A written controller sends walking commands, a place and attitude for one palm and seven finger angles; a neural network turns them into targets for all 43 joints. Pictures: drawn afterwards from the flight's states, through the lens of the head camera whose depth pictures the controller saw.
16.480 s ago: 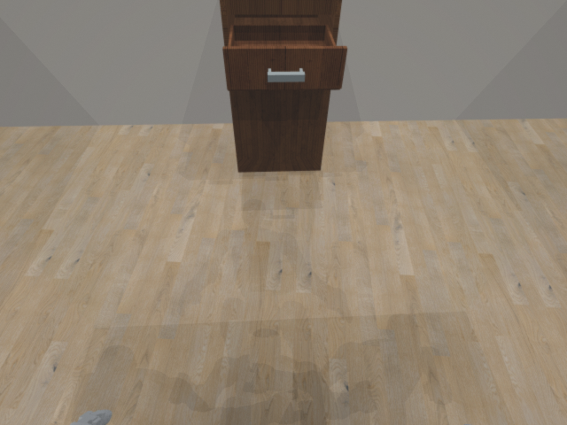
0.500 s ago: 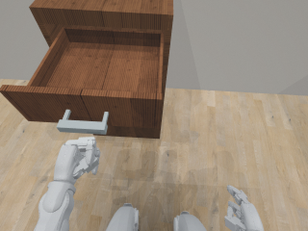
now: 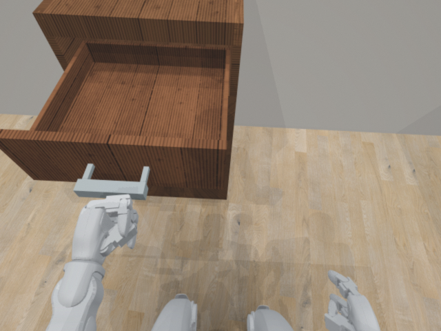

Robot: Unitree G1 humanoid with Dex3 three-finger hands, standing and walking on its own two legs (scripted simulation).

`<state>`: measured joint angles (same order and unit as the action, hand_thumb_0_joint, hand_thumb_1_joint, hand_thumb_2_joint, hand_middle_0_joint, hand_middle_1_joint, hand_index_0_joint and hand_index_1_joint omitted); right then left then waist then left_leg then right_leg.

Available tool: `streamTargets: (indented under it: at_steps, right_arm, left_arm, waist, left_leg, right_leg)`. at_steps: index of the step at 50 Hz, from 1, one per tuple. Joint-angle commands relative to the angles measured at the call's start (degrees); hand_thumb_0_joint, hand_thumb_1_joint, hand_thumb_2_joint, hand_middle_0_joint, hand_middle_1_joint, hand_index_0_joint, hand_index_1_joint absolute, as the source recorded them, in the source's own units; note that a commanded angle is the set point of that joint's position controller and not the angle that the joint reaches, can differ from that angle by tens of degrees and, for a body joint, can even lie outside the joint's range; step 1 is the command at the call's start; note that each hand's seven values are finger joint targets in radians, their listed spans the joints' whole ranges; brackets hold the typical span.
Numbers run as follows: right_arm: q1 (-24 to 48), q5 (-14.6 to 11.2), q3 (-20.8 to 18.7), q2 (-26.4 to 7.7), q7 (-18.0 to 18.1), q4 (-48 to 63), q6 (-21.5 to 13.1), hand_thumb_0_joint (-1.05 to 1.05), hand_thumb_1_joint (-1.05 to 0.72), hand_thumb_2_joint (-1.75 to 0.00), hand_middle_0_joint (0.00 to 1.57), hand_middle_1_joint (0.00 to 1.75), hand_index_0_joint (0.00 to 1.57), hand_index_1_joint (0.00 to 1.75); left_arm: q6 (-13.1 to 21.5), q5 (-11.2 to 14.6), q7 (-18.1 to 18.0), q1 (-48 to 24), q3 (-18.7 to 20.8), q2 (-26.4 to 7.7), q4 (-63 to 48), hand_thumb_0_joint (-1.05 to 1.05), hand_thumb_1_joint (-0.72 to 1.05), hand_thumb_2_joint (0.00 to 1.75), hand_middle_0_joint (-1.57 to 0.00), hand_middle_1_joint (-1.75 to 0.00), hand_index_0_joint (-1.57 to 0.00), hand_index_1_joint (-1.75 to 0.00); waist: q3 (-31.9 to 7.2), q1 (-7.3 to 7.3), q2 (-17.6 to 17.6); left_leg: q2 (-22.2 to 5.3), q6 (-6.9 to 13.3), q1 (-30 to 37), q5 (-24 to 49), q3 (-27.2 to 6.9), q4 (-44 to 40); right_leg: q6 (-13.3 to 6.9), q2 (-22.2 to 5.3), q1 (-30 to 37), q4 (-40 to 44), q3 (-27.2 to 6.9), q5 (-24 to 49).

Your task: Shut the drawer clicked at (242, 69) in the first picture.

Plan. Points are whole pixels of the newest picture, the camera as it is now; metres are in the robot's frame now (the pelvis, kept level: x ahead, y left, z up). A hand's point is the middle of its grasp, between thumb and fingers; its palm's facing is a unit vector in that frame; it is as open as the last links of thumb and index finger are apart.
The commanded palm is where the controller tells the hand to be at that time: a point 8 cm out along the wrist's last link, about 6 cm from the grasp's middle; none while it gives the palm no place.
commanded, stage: push the drawer shut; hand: left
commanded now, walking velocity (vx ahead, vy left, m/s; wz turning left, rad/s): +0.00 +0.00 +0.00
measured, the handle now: (115, 179) +0.38 +0.21 +0.04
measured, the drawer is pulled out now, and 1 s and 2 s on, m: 0.30 0.21 0.10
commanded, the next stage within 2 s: none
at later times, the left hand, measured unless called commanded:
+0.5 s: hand (134, 217) +0.31 +0.16 +0.03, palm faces -0.04 -1.00 -0.08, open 3.1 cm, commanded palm +0.32 +0.21 +0.04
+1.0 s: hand (142, 177) +0.39 +0.16 +0.03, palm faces -0.05 -1.00 -0.06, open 3.1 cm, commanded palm +0.39 +0.21 +0.04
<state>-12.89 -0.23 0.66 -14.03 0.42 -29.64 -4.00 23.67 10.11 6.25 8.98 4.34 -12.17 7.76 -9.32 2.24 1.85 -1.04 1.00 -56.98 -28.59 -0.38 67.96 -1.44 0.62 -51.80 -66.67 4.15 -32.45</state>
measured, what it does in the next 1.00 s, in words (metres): stands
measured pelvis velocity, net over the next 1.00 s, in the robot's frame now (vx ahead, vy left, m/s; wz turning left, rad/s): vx -0.03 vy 0.01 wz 0.00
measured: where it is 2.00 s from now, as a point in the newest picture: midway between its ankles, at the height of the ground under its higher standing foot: outside the picture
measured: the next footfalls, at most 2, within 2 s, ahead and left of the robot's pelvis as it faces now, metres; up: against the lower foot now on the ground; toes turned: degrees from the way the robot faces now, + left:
none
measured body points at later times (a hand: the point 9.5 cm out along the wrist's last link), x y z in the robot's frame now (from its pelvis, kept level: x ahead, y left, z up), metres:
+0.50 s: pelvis -0.01 -0.01 -0.01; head +0.07 +0.00 +0.43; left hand +0.30 +0.22 +0.03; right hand +0.15 -0.26 -0.11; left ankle +0.04 +0.11 -0.64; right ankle +0.00 -0.11 -0.64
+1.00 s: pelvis -0.03 +0.01 -0.01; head +0.07 +0.03 +0.43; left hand +0.38 +0.22 +0.03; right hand +0.07 -0.25 -0.12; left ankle +0.04 +0.11 -0.64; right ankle +0.00 -0.11 -0.64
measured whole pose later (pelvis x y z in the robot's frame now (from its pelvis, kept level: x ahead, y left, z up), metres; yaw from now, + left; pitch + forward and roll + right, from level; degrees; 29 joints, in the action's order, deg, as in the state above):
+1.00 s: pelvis -0.03 +0.01 -0.01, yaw +0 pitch +19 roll -3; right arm -14.9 -0.7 2.5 -15.1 2.5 -36.7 -4.2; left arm 23.8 8.4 8.4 -27.8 9.3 -17.7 43.2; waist -7.8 5.3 1.7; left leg -0.9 1.7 -63.8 -26.0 -1.0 70.2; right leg -0.9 0.5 -58.2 -68.5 4.8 -29.9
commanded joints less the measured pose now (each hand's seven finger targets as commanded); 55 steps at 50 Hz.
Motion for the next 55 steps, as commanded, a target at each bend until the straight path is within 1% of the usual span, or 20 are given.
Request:
streamTargets:
  at_steps: [1, 3, 6, 9, 10, 13, 15, 19, 20, 30, 32, 34, 35, 36, 38, 41, 45, 47, 51, 55]
  right_arm:
    - [0.9, -0.41, -2.97, -7.88, 0.85, 7.03, -2.21, 0.0, -0.9, -0.9, 0.2, 0.3, 0.2, 0.3]
    - [1.23, -0.6, -3.08, -7.99, 1.1, 6.87, -1.9, 0.0, -0.9, -0.9, 0.2, 0.3, 0.2, 0.3]
    - [1.16, -0.59, -3.11, -8.11, 1.75, 6.5, -1.9, 0.0, -0.9, -0.9, 0.2, 0.3, 0.2, 0.3]
    - [1.23, -0.49, -2.95, -7.56, 1.95, 6.22, -2.05, 0.0, -0.9, -0.9, 0.2, 0.3, 0.2, 0.3]
    - [1.25, -0.49, -2.9, -7.36, 1.93, 5.95, -2.21, 0.0, -0.9, -0.9, 0.2, 0.3, 0.2, 0.3]
    - [0.93, -0.56, -2.76, -7.59, 2.19, 4.57, -2.26, 0.0, -0.9, -0.9, 0.2, 0.3, 0.2, 0.3]
    - [1.31, -0.61, -2.62, -7.5, 2.33, 3.98, -2.57, 0.0, -0.9, -0.9, 0.2, 0.3, 0.2, 0.3]
    - [1.11, -0.88, -2.56, -8.06, 2.8, 2.77, -3.0, 0.0, -0.9, -0.9, 0.2, 0.3, 0.2, 0.3]
    - [1.28, -0.95, -2.54, -8.07, 2.93, 2.58, -3.26, 0.0, -0.9, -0.9, 0.2, 0.3, 0.2, 0.3]
    - [0.46, -1.71, -1.85, -8.82, 4.06, 0.94, -3.93, 0.0, -0.9, -0.9, 0.2, 0.3, 0.2, 0.3]
    - [0.17, -1.71, -1.63, -8.99, 4.26, 0.73, -3.83, 0.0, -0.9, -0.9, 0.2, 0.3, 0.2, 0.3]
    - [-0.24, -1.78, -1.5, -8.89, 4.32, 0.56, -3.85, 0.0, -0.9, -0.9, 0.2, 0.3, 0.2, 0.3]
    - [-0.33, -1.78, -1.48, -9.05, 4.33, 0.46, -3.8, 0.0, -0.9, -0.9, 0.2, 0.3, 0.2, 0.3]
    - [-0.72, -1.82, -1.35, -9.28, 4.27, 0.3, -3.66, 0.0, -0.9, -0.9, 0.2, 0.3, 0.2, 0.3]
    - [-1.12, -1.64, -1.38, -9.17, 4.03, 0.19, -3.58, 0.0, -0.9, -0.9, 0.2, 0.3, 0.2, 0.3]
    - [-2.39, -1.37, -1.43, -9.89, 3.84, -0.3, -3.2, 0.0, -0.9, -0.9, 0.2, 0.3, 0.2, 0.3]
    - [-3.62, -0.9, -1.71, -10.09, 3.21, -0.99, -2.54, 0.0, -0.9, -0.9, 0.2, 0.3, 0.2, 0.3]
    - [-4.47, -0.65, -1.77, -10.44, 3.07, -1.37, -2.2, 0.0, -0.9, -0.9, 0.2, 0.3, 0.2, 0.3]
    - [-5.71, -0.24, -2.07, -10.56, 2.44, -1.75, -1.59, 0.0, -0.9, -0.9, 0.2, 0.3, 0.2, 0.3]
    - [-7.15, 0.14, -2.04, -10.78, 2.01, -2.6, -0.4, 0.0, -0.9, -0.9, 0.2, 0.3, 0.2, 0.3]
  left_arm:
    - [3.44, 0.18, 1.16, -8.72, 1.27, -4.72, -8.5, 0.0, 0.9, 0.9, -1.4, -1.6, -1.4, -1.6]
    - [2.98, 0.18, 1.75, -11.05, 2.45, -5.58, -6.81, 0.0, 0.9, 0.9, -1.4, -1.6, -1.4, -1.6]
    - [3.15, 0.93, 2.0, -16.58, 5.24, -8.26, -7.87, 0.0, 0.9, 0.9, -1.4, -1.6, -1.4, -1.6]
    - [3.9, 1.54, 1.93, -18.66, 6.7, -8.95, -9.32, 0.0, 0.9, 0.9, -1.4, -1.6, -1.4, -1.6]
    - [3.94, 1.87, 1.95, -19.53, 6.28, -8.41, -9.21, 0.0, 0.9, 0.9, -1.4, -1.6, -1.4, -1.6]
    - [4.01, 2.43, 2.26, -22.09, 8.21, -10.18, -6.18, 0.0, 0.9, 0.9, -1.4, -1.6, -1.4, -1.6]
    - [4.25, 2.48, 2.58, -25.01, 6.93, -9.19, -5.37, 0.0, 0.9, 0.9, -1.4, -1.6, -1.4, -1.6]
    - [4.54, 2.75, 3.14, -30.43, 6.86, -9.77, -2.17, 0.0, 0.9, 0.9, -1.4, -1.6, -1.4, -1.6]
    - [4.72, 2.8, 3.42, -32.82, 6.09, -9.47, -2.76, 0.0, 0.9, 0.9, -1.4, -1.6, -1.4, -1.6]
    - [3.76, 2.98, 3.17, -46.1, 6.54, -12.06, 4.93, 0.0, 0.9, 0.9, -1.4, -1.6, -1.4, -1.6]
    - [3.6, 2.7, 2.82, -48.31, 7.73, -13.59, 7.28, 0.0, 0.9, 0.9, -1.4, -1.6, -1.4, -1.6]
    - [3.44, 2.74, 2.77, -50.93, 6.78, -12.66, 8.85, 0.0, 0.9, 0.9, -1.4, -1.6, -1.4, -1.6]
    - [3.38, 2.59, 2.57, -51.78, 7.64, -13.81, 10.02, 0.0, 0.9, 0.9, -1.4, -1.6, -1.4, -1.6]
    - [3.26, 2.22, 2.28, -53.01, 7.74, -14.45, 11.51, 0.0, 0.9, 0.9, -1.4, -1.6, -1.4, -1.6]
    - [3.35, 1.85, 1.99, -55.99, 6.11, -12.45, 12.47, 0.0, 0.9, 0.9, -1.4, -1.6, -1.4, -1.6]
    - [3.3, 1.31, 1.23, -58.79, 7.28, -13.8, 16.12, 0.0, 0.9, 0.9, -1.4, -1.6, -1.4, -1.6]
    - [3.7, 0.37, 0.51, -62.7, 7.63, -13.47, 20.06, 0.0, 0.9, 0.9, -1.4, -1.6, -1.4, -1.6]
    - [4.18, -0.08, 0.46, -64.12, 9.47, -15.41, 21.85, 0.0, 0.9, 0.9, -1.4, -1.6, -1.4, -1.6]
    - [5.12, -1.06, 0.06, -67.93, 8.87, -14.19, 24.86, 0.0, 0.9, 0.9, -1.4, -1.6, -1.4, -1.6]
    - [5.62, -1.77, -0.44, -71.64, 10.89, -16.46, 29.56, 0.0, 0.9, 0.9, -1.4, -1.6, -1.4, -1.6]
  waist:
    - [-13.08, 1.81, -1.63]
    - [-11.99, 1.67, -1.35]
    - [-14.88, 1.41, -0.55]
    - [-19.68, 0.33, 1.75]
    - [-20.17, 0.6, 1.65]
    - [-18.92, 1.41, -0.13]
    - [-18.39, 1.9, 1.39]
    - [-16.9, 2.96, -0.21]
    - [-17.63, 3.27, 1.34]
    - [-16.74, 4.49, 0.8]
    - [-16.71, 4.44, 0.92]
    - [-17.15, 4.99, 0.6]
    - [-16.97, 4.56, 1.94]
    - [-16.21, 5.05, 2.2]
    - [-17.74, 5.27, 3.49]
    - [-17.85, 5.67, 2.22]
    - [-19.36, 5.64, 3.11]
    - [-20.74, 5.57, 2.34]
    - [-20.93, 5.91, 5.36]
    - [-20.91, 6.5, 2.56]
  left_leg:
    - [0.33, 0.74, 12.45, 13.03, -2.47, -7.94]
    - [0.52, 0.65, 11.28, 10.55, -2.25, -7.84]
    - [0.62, 0.9, 11.68, 11.46, -1.97, -6.99]
    - [0.66, 0.72, 14.47, 15.22, -1.72, -7.09]
    - [0.77, 0.79, 14.63, 15.85, -1.5, -6.87]
    - [0.56, 0.8, 12.38, 15.11, -1.45, -6.13]
    - [0.68, 0.82, 11.96, 13.54, -1.38, -5.86]
    - [0.46, 0.9, 11.13, 10.63, -1.86, -5.97]
    - [0.51, 0.94, 11.53, 10.23, -1.8, -5.83]
    - [0.51, 0.86, 9.97, 1.48, -2.44, -7.01]
    - [0.57, 0.84, 9.25, 0.63, -2.52, -7.14]
    - [0.64, 0.85, 9.45, 0.04, -2.51, -7.36]
    - [0.63, 0.66, 9.29, -0.39, -2.55, -7.54]
    - [0.58, 0.74, 9.6, -1.29, -2.84, -7.75]
    - [0.7, 0.55, 11.65, -0.96, -3.29, -8.26]
    - [0.48, 0.55, 12.34, -0.9, -4.3, -8.8]
    - [0.55, 0.24, 13.9, 0.43, -4.65, -9.19]
    - [0.4, 0.31, 14.25, 1.67, -4.88, -8.81]
    - [0.19, -0.02, 17.11, 3.23, -5.88, -9.16]
    - [0.2, 0.14, 14.88, 3.7, -5.63, -8.66]
  right_leg:
    - [0.11, 0.57, 4.13, 9.32, -1.86, 15.51]
    - [0.13, 0.44, 3.43, 9.68, -2.16, 13.33]
    - [0.1, 0.43, 4.68, 9.58, -2.9, 14.16]
    - [-0.02, 0.26, 7.17, 8.9, -3.14, 17.92]
    - [0.16, 0.21, 7.9, 9.11, -3.4, 18.99]
    - [0.45, 0.27, 8.04, 9.32, -3.89, 19.04]
    - [0.43, 0.16, 7.07, 9.67, -4.25, 17.08]
    - [0.46, 0.27, 5.14, 10.47, -4.3, 13.17]
    - [0.45, 0.19, 4.77, 10.56, -4.6, 12.59]
    - [0.39, 0.34, 1.58, 12.31, -5.28, 2.23]
    - [0.27, 0.42, 1.53, 12.15, -5.34, 1.44]
    - [0.41, 0.38, 1.33, 12.32, -5.31, 1.17]
    - [0.23, 0.36, 1.06, 12.32, -5.39, 0.62]
    - [0.17, 0.62, -0.36, 11.99, -4.9, 0.29]
    - [0.14, 0.57, -1.4, 11.43, -4.1, 1.44]
    - [0.05, 0.85, -3.02, 10.51, -2.96, 2.23]
    - [-0.04, 0.71, -3.71, 10.18, -2.47, 3.6]
    - [0.0, 0.86, -4.0, 9.69, -2.32, 4.32]
    - [-0.38, 0.9, -7.22, 8.53, -1.44, 5.62]
    - [-0.13, 1.0, -6.05, 8.7, -1.7, 5.81]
